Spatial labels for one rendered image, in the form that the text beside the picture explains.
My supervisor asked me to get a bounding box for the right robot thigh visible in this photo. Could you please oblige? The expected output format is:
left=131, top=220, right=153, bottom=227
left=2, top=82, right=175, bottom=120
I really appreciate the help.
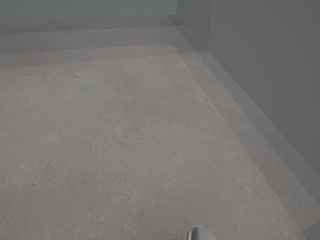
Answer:
left=187, top=227, right=217, bottom=240

